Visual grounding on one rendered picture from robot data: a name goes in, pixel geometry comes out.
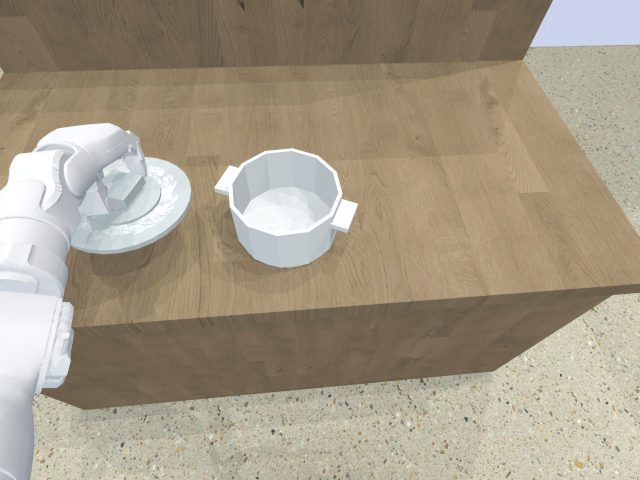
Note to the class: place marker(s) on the left robot hand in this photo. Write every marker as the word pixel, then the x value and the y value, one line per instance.
pixel 105 143

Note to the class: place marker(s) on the left robot upper arm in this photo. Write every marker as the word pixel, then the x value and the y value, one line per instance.
pixel 35 352

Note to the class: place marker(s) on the table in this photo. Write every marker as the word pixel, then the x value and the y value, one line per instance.
pixel 481 229

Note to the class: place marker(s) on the robot left forearm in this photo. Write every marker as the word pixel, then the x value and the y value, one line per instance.
pixel 39 213

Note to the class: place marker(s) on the knob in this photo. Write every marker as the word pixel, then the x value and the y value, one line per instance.
pixel 123 186

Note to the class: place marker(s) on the lid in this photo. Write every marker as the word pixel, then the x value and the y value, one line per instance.
pixel 157 209

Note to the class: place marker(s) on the pot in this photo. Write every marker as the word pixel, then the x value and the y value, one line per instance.
pixel 286 206

